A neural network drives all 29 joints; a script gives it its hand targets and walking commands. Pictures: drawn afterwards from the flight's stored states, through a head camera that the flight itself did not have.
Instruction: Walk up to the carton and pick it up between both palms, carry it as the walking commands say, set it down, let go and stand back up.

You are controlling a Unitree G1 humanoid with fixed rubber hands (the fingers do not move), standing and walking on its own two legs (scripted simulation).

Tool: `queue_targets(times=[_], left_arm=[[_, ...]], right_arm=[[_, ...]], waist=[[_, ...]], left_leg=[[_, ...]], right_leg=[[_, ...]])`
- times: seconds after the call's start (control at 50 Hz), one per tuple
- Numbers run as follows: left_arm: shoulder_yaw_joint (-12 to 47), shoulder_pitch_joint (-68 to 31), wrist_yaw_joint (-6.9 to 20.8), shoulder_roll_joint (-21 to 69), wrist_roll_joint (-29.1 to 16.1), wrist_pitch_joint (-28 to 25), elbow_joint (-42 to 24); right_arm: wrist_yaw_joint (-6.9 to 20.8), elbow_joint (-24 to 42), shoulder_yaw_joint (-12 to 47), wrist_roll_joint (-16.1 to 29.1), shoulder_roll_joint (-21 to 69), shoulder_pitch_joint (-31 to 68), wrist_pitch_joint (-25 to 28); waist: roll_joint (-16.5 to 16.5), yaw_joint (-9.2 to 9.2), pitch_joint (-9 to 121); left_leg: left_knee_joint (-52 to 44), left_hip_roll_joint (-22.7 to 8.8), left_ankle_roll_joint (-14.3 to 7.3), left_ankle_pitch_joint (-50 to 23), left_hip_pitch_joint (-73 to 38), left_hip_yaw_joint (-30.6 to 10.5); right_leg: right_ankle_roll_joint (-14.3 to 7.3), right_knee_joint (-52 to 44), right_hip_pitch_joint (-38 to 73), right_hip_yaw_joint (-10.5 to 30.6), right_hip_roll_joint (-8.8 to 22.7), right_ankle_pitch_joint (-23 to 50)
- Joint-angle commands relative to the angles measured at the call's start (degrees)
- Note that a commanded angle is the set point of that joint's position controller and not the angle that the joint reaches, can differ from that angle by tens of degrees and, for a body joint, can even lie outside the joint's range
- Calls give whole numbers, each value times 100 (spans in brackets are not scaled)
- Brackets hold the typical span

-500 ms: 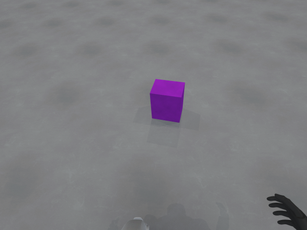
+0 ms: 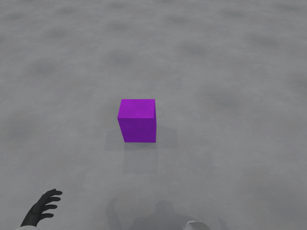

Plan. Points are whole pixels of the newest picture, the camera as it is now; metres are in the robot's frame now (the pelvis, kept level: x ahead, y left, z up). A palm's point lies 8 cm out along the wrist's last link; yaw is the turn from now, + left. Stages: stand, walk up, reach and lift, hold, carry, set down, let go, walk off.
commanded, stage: walk up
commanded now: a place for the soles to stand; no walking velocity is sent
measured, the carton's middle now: (139, 121) +0.96 +0.10 -0.60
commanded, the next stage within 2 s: none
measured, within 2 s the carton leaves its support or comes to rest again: neither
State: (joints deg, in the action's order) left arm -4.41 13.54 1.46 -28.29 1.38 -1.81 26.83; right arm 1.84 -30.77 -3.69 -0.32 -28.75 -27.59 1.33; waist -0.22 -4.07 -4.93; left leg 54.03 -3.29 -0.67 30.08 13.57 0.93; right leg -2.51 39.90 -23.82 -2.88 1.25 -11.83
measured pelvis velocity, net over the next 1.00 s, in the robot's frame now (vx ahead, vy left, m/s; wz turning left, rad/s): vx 0.38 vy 0.03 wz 0.03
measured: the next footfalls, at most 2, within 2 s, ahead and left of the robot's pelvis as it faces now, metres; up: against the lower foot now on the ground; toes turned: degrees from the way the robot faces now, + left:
left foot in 0.32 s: +0.28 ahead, +0.17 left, +0.00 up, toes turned +5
right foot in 0.70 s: +0.44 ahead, -0.10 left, +0.00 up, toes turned -1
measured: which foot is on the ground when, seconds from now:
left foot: up 0.00-0.30, down 0.32-0.70, up 0.72-1.00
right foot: down 0.00-0.34, up 0.36-0.68, down 0.70-1.00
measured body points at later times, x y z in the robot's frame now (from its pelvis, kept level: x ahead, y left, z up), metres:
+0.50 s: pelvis +0.20 +0.05 +0.01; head +0.21 +0.07 +0.46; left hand +0.29 +0.38 -0.07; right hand +0.35 -0.28 -0.01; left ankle +0.24 +0.16 -0.71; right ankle +0.22 -0.10 -0.65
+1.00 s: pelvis +0.38 +0.03 +0.01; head +0.39 +0.02 +0.46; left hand +0.46 +0.37 -0.04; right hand +0.54 -0.29 -0.05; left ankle +0.47 +0.17 -0.71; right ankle +0.40 -0.10 -0.71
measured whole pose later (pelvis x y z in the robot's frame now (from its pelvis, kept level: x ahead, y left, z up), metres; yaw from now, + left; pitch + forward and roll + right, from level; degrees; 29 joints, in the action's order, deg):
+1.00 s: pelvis +0.38 +0.03 +0.01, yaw +2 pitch -4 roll +0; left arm -3.1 21.5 0.7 -28.4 -0.3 -1.1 29.7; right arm 0.8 -30.9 -2.9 -0.2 -28.1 -17.2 0.3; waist -1.3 3.0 -5.9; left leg 36.6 -2.0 -1.2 11.9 21.0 0.5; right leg 0.6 39.0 -14.3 -2.9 3.1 -20.0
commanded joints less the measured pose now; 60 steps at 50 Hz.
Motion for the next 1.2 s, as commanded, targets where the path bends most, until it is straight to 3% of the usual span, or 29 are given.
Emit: queue_targets(times=[0.0,0.04,0.08,0.22,0.3,0.32,0.34,0.36,0.38,0.42,0.5,0.6,0.66,0.68,0.7,0.72,0.74,0.76,0.8,0.88,0.92,0.96,0.98,1.0,1.02,1.04,1.08,1.12,1.18], left_arm=[[-530,1429,-230,-1529,-29,-34,-121],[-406,886,-221,-1203,18,-85,-173],[-357,726,-169,-1078,44,-121,-186],[-374,854,15,-1256,-14,-144,-168],[-257,973,55,-982,-14,-81,-168],[-142,1057,52,-630,-56,-98,-271],[-131,931,60,-621,-138,-86,-531],[-292,685,-37,-1047,-99,1,-547],[-293,712,-49,-1080,-148,28,-461],[-277,1029,-48,-1040,-155,49,-210],[-196,865,58,-791,-45,86,-69],[-186,402,175,-578,-13,78,-184],[-324,690,110,-772,15,45,-73],[-408,1112,34,-948,12,12,30],[-541,1490,-78,-1438,33,-13,-15],[-604,1699,-154,-1720,-5,3,-67],[-547,1652,-189,-1575,-46,2,-76],[-479,1418,-213,-1441,-23,-24,-86],[-392,906,-211,-1189,-1,-48,-153],[-277,578,-142,-1055,-48,-57,-198],[-179,419,-96,-1016,-142,-39,-141],[-113,341,-63,-954,-237,12,-73],[-55,324,-68,-793,-259,19,-47],[31,509,-79,-512,-266,26,-4],[33,892,-143,-599,-334,125,106],[-57,717,-199,-826,-331,194,266],[-12,448,-183,-940,-292,144,535],[3,215,-168,-1049,-256,2,727],[65,148,-178,-940,-277,-66,1101]], right_arm=[[-78,874,-336,54,-1149,615,56],[-62,597,-307,35,-968,267,29],[7,435,-294,-47,-848,175,-9],[177,709,-294,-58,-583,1009,3],[55,492,-468,-60,-839,381,77],[-47,424,-590,-106,-1163,-113,112],[-159,577,-681,-96,-1617,-302,132],[-242,591,-640,-57,-1587,-182,115],[-274,586,-573,-89,-1483,-48,122],[-261,651,-503,-100,-1293,328,129],[-187,667,-424,-105,-1095,362,175],[-80,614,-391,-46,-1208,447,160],[-31,503,-287,-36,-1075,438,107],[-31,502,-220,-69,-867,396,105],[-13,696,-114,-3,-489,429,136],[-81,873,-254,-4,-874,523,94],[-123,901,-333,8,-1170,712,37],[-126,810,-302,-5,-1069,579,6],[-95,552,-302,-22,-982,250,-10],[-43,425,-212,-29,-604,448,-69],[-101,280,-192,28,-516,586,-72],[-177,130,-214,33,-659,730,-59],[-210,78,-253,10,-844,798,-54],[-242,61,-287,-6,-1129,949,-30],[-257,200,-276,48,-1306,1323,-3],[-241,100,-217,58,-1223,1623,-45],[-193,-99,-112,122,-1065,2080,-90],[-171,-369,-48,213,-925,2002,-46],[-183,-709,-23,192,-897,2091,26]], waist=[[422,981,358],[735,624,89],[1005,534,100],[989,615,-243],[209,180,195],[-836,-164,620],[-1428,-369,781],[-452,-321,419],[-310,-147,133],[-666,104,13],[-970,157,12],[-971,211,-99],[-421,534,72],[89,817,311],[1397,1121,840],[1086,1199,638],[479,1109,318],[471,914,95],[890,610,51],[1114,526,45],[1090,462,212],[883,352,350],[593,267,500],[-309,333,667],[-572,476,764],[-511,478,495],[-550,511,92],[-427,382,182],[-355,408,817]], left_leg=[[2060,167,-91,4,3046,-796],[1233,-96,-28,-492,2572,-726],[635,-99,73,-630,1972,-420],[-1345,63,-69,-1761,810,65],[-2007,424,-264,-1310,-1117,44],[-2519,-454,-538,-156,-1881,-1459],[-3811,-1898,-1217,1270,-2068,-4316],[-3906,-2163,-1547,1116,-1527,-4308],[-3625,-1963,-1527,368,-1176,-3558],[-3566,-1444,-1294,-541,-659,-2302],[-3582,-1196,-1270,-1557,-177,-1281],[-3491,-987,-989,-1091,475,-846],[-2689,-865,-722,-611,1054,-622],[-1560,-630,-555,-906,1433,-380],[597,-2,-144,-319,2441,137],[1463,375,-81,547,2852,-301],[1890,224,-83,277,2963,-729],[1841,133,-73,31,2943,-743],[936,-115,-13,-456,2321,-568],[-663,-37,24,-791,898,-71],[-1338,166,8,-1680,17,117],[-2132,305,-91,-2332,-646,76],[-2345,13,-164,-2522,-976,-354],[-2762,-851,-320,-2659,-978,-1476],[-3055,-1596,-965,-1941,-87,-2369],[-3080,-1364,-986,-1038,419,-2108],[-2829,-750,-415,-1093,666,-1316],[-2437,-439,-141,-2641,94,-927],[-2235,-535,-273,-4222,-568,-810]], right_leg=[[-1505,-2273,2287,3711,2248,-2925],[-1183,-2293,1584,2497,1743,-2160],[-1137,-2335,1088,1791,1513,-1284],[-907,-2399,286,1054,1371,-2025],[-438,-779,-279,489,1085,-1938],[-134,1147,-879,70,774,-1566],[146,2633,-1980,194,-117,-2402],[143,3210,-2100,1092,-73,-2081],[136,3221,-1998,1184,72,-1794],[142,2582,-1547,1146,265,-1327],[264,1549,-963,576,335,-966],[118,34,255,4,184,-124],[21,-522,1670,-167,-180,-255],[-123,-816,2433,360,42,-738],[-744,-1551,3177,2762,1610,-2403],[-1433,-2506,2491,4429,2454,-3199],[-1585,-2428,2244,3999,2416,-3043],[-1502,-2293,1986,3410,2215,-2513],[-1173,-2248,1437,2256,1669,-1715],[-943,-1799,525,969,1299,968],[-737,-1339,228,670,1167,1827],[-355,-852,49,543,950,1196],[-116,-698,-116,569,911,396],[166,-42,-198,346,594,-714],[311,168,518,206,214,-1668],[236,-134,925,283,221,-1722],[117,-975,1056,510,417,-1070],[84,-1246,842,751,742,2],[145,-1193,1278,502,697,895]])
